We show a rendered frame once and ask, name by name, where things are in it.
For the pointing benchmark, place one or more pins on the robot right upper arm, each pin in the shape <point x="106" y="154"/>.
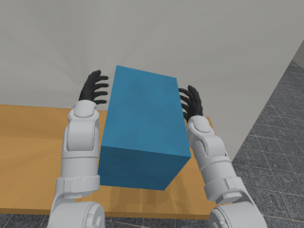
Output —
<point x="236" y="215"/>

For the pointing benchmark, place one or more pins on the table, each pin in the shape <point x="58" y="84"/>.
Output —
<point x="31" y="142"/>

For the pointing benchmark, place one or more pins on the carton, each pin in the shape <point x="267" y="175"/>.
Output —
<point x="145" y="143"/>

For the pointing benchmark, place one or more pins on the robot left upper arm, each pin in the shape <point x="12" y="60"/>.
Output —
<point x="78" y="214"/>

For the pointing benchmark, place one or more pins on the robot right hand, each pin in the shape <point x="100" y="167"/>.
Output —
<point x="193" y="106"/>

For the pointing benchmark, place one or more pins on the robot left forearm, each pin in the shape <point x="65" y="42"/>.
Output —
<point x="80" y="152"/>

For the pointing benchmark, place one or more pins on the robot right forearm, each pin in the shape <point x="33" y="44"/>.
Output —
<point x="221" y="182"/>

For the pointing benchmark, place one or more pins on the robot left hand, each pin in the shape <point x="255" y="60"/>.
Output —
<point x="90" y="86"/>

